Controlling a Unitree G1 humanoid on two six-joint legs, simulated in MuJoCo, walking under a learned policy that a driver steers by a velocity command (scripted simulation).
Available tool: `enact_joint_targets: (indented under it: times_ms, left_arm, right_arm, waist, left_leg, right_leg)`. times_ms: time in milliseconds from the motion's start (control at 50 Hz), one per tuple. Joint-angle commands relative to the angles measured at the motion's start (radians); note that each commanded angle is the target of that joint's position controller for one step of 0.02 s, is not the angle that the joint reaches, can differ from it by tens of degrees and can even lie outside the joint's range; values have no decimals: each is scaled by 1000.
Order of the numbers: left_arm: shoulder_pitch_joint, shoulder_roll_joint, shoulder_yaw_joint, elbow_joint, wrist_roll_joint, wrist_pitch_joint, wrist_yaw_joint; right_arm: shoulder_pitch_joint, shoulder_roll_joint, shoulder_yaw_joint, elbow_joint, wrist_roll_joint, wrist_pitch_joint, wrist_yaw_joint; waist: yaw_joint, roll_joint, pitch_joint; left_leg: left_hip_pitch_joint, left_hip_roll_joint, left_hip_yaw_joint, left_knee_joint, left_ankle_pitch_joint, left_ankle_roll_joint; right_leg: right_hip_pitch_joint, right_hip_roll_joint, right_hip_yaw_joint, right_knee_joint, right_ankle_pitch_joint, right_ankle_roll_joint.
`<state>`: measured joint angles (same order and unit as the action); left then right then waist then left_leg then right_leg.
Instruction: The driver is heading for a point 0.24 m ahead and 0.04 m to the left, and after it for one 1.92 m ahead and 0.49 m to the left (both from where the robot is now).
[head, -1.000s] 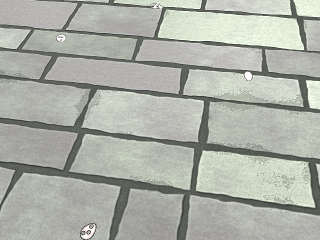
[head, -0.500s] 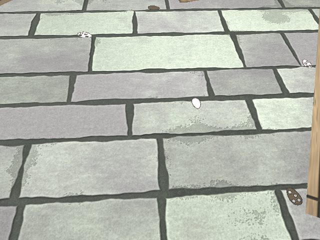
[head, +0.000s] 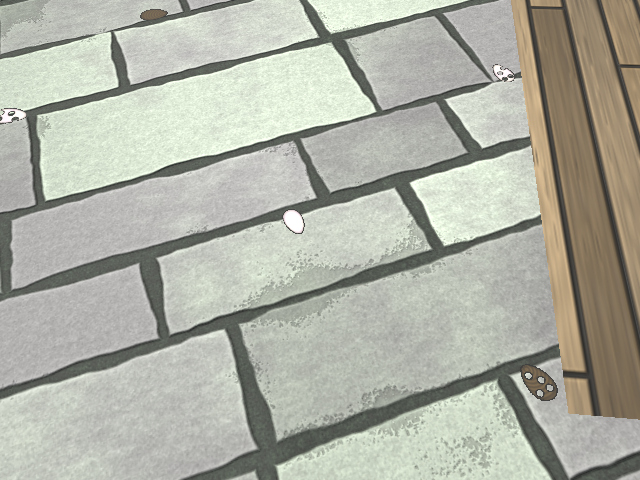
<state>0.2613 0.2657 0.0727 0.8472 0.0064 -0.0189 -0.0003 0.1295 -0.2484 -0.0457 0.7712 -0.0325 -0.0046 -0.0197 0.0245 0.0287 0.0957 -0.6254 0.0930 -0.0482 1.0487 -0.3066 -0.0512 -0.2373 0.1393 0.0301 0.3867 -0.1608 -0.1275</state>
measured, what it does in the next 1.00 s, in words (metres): walks ahead, turning left: left foot, then right foot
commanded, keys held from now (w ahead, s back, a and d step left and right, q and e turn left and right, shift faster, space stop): q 0.18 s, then w+q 0.60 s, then w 0.22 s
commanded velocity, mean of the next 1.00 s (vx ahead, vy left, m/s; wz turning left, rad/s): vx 0.32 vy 0.00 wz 0.30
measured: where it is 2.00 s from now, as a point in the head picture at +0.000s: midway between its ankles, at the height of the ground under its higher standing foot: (231, 298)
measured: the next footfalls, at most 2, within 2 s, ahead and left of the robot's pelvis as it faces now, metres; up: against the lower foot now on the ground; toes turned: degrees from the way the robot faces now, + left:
left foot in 0.28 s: +0.10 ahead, +0.13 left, +0.00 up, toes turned +3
right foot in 0.72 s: +0.36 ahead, -0.04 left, +0.00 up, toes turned +19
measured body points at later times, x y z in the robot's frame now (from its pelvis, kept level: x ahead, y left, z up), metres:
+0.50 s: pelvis +0.11 +0.05 +0.01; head +0.13 +0.07 +0.46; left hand +0.21 +0.33 -0.11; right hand +0.15 -0.22 -0.12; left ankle +0.06 +0.13 -0.74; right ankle +0.15 -0.08 -0.69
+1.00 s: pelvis +0.33 +0.04 +0.01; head +0.35 +0.03 +0.46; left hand +0.24 +0.30 -0.11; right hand +0.56 -0.14 -0.11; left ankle +0.32 +0.19 -0.67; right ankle +0.32 -0.06 -0.74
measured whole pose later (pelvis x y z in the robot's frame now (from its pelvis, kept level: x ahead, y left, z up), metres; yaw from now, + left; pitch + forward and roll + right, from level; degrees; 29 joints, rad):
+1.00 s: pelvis +0.33 +0.04 +0.01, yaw +23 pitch +1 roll +0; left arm 0.39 0.25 0.03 0.85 0.02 -0.09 -0.01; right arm 0.19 -0.30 -0.07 0.78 -0.04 -0.02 0.06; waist 0.04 0.06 0.00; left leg -0.58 -0.01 -0.08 0.97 -0.21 0.04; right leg -0.08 0.02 -0.08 0.27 -0.21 -0.04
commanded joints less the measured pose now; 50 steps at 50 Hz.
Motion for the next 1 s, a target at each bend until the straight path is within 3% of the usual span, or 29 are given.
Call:
enact_joint_targets:
  times_ms: [20, 120, 180, 220, 260, 280, 300, 320, 340, 360, 380, 420, 460, 540, 620, 660, 700, 720, 740, 760, 780, 800, 820, 840, 860, 880, 940, 1000]
  left_arm:
    - [40, 130, 24, -56, 2, -6, 9]
    - [47, 68, -14, -35, 22, -7, 18]
    - [30, 90, -21, -23, 32, -5, 24]
    - [46, 141, -6, -14, 24, 5, 30]
    - [40, 149, -2, -15, 15, 7, 36]
    - [18, 118, -10, -32, 21, -1, 36]
    - [-8, 65, -26, -77, 12, -13, 24]
    - [-45, 78, -24, -94, 28, -20, 19]
    - [-88, 110, -14, -106, 39, -25, 11]
    - [-102, 99, -14, -107, 33, -31, 2]
    - [-118, 102, -14, -109, 24, -36, -8]
    - [-129, 92, -16, -111, 30, -39, -23]
    - [-140, 79, -21, -116, 34, -35, -26]
    - [-238, 63, -31, -157, 27, -26, -27]
    - [-301, 77, -36, -197, 18, -31, -28]
    - [-254, 95, -31, -198, 13, -39, -23]
    - [-122, 112, -21, -164, 11, -50, -9]
    - [-23, 153, -6, -139, 22, -61, 4]
    - [130, 242, 15, -131, 46, -71, 21]
    - [145, 337, 36, -121, 46, -54, 24]
    - [67, 251, 24, -134, 41, -44, 21]
    - [9, 164, 2, -149, 30, -45, 15]
    - [-16, 121, -10, -144, 30, -50, 10]
    - [1, 94, -19, -132, 31, -58, 10]
    - [16, 103, -18, -118, 30, -66, 9]
    - [39, 104, -17, -102, 25, -77, 5]
    - [88, 104, -14, -68, 12, -96, -5]
    - [125, 97, -16, -35, 7, -93, -7]
  right_arm:
    - [116, -75, -17, -18, 4, 13, 1]
    - [69, -56, -1, -7, 18, 24, 1]
    - [73, -68, -1, 6, 23, 25, -3]
    - [79, -81, -4, 0, 16, 17, 2]
    - [114, -76, -4, 11, 6, 1, 10]
    - [169, -94, -10, 32, -2, -9, 11]
    - [209, -178, -30, 37, 5, -18, 12]
    - [300, -218, -52, 67, 25, -19, 28]
    - [342, -182, -44, 77, 15, -25, 37]
    - [311, -164, -42, 74, 15, -28, 37]
    - [263, -154, -41, 59, 16, -27, 33]
    - [227, -140, -41, 51, 26, -29, 24]
    - [258, -143, -47, 61, 30, -35, 22]
    - [312, -165, -63, 69, 26, -36, 20]
    - [323, -189, -75, 59, 16, -36, 24]
    - [282, -205, -81, 39, 13, -38, 25]
    - [219, -215, -85, 16, 17, -41, 25]
    - [215, -187, -77, 11, 22, -48, 28]
    - [208, -107, -54, -17, 33, -58, 32]
    - [258, -67, -42, -65, 43, -54, 33]
    - [277, -131, -48, -25, 18, -35, 27]
    - [239, -138, -50, -12, 7, -33, 40]
    - [219, -114, -45, -9, 7, -33, 50]
    - [193, -103, -43, -9, -2, -30, 58]
    - [205, -95, -38, -11, -8, -25, 66]
    - [192, -98, -37, -13, -9, -21, 70]
    - [115, -97, -33, -34, -8, -18, 75]
    - [0, -77, -17, -70, -12, -22, 81]
  waist:
    - [-28, -90, -195]
    - [-2, -108, -161]
    - [1, -119, -127]
    - [4, -122, -107]
    - [-24, -80, -67]
    - [-40, -19, -59]
    - [-28, 139, -55]
    - [-71, 226, -16]
    - [-89, 146, 1]
    - [-68, 75, 10]
    - [-50, 50, 6]
    - [-38, 61, -27]
    - [-45, 58, -62]
    - [-86, 60, -59]
    - [-107, 85, -50]
    - [-73, 93, -62]
    - [4, 71, -86]
    - [47, 17, -136]
    - [112, -159, -255]
    - [61, -397, -286]
    - [9, -224, -172]
    - [-3, -108, -85]
    - [-17, -81, -51]
    - [-13, -91, -50]
    - [-20, -151, -74]
    - [-18, -160, -74]
    - [-18, -130, -63]
    - [-3, -119, -43]
  left_leg:
    - [63, -24, 41, -59, 74, 1]
    - [181, -24, 38, -256, 95, 36]
    - [289, -67, 51, -369, 19, 64]
    - [307, -90, 75, -441, -64, 91]
    - [396, -104, 62, -597, -46, 128]
    - [475, -59, -37, -632, -49, 159]
    - [575, 79, -313, -720, -101, 253]
    - [623, 241, -588, -812, -78, 382]
    - [638, 270, -651, -845, -84, 413]
    - [607, 231, -579, -847, -116, 393]
    - [574, 178, -504, -866, -136, 350]
    - [572, 88, -385, -886, -4, 300]
    - [583, 62, -329, -863, 164, 300]
    - [567, 41, -310, -854, 160, 294]
    - [521, 40, -337, -808, 180, 279]
    - [463, 40, -357, -765, 223, 247]
    - [365, 9, -365, -675, 225, 203]
    - [301, -52, -327, -540, 217, 174]
    - [215, -140, -196, -235, 74, 140]
    - [-20, -258, -76, -28, -283, 123]
    - [-61, -143, -85, 101, -214, 136]
    - [-42, -115, -80, 98, -121, 141]
    - [-11, -87, -74, 64, -57, 133]
    - [9, -76, -66, 38, -28, 125]
    - [23, -79, -49, 38, -4, 114]
    - [25, -80, -54, 33, 19, 108]
    - [-49, -90, -59, -15, 78, 92]
    - [-84, -78, -19, -146, 150, 71]
  right_leg:
    - [133, -263, 154, -31, 788, -89]
    - [143, -298, 130, -68, 665, -64]
    - [123, -321, 128, -39, 615, -67]
    - [136, -351, 175, -38, 355, -84]
    - [78, -332, 199, -10, -6, -70]
    - [2, -290, 175, 64, -101, -52]
    - [-191, -162, 64, 213, -256, -11]
    - [-357, -37, -77, 396, -410, 33]
    - [-448, -72, -3, 538, -467, 47]
    - [-452, -109, 26, 580, -386, 60]
    - [-433, -136, 29, 572, -307, 73]
    - [-395, -151, 8, 538, -189, 109]
    - [-379, -147, -15, 511, -139, 143]
    - [-382, -154, -25, 385, -70, 184]
    - [-309, -143, -24, 264, -53, 181]
    - [-181, -131, -16, 197, -57, 168]
    - [46, -109, -26, 94, -30, 149]
    - [206, -143, 11, 55, -55, 128]
    - [378, -386, 257, -44, -310, 79]
    - [443, -570, 708, -222, -569, -9]
    - [317, -568, 695, -216, -659, -29]
    - [212, -511, 559, -211, -551, -20]
    - [155, -453, 410, -215, -361, -10]
    - [149, -401, 300, -214, -205, 6]
    - [142, -384, 256, -223, -145, -5]
    - [141, -375, 227, -228, -64, -16]
    - [191, -375, 147, -239, 102, -35]
    - [209, -362, 70, -248, 208, -43]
